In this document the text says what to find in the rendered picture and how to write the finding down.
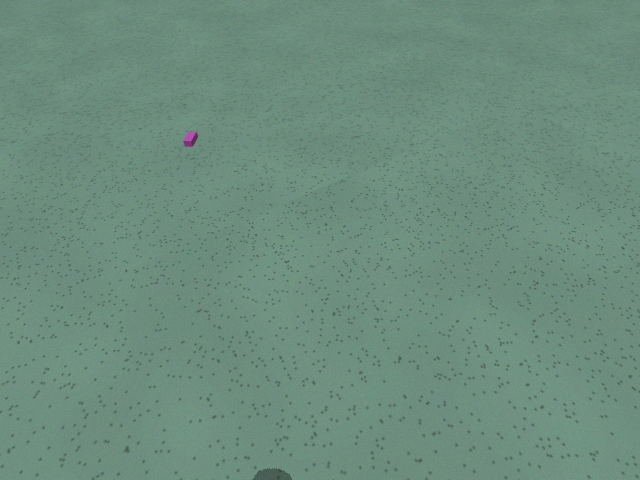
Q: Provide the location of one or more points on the small box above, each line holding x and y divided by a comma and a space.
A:
190, 139

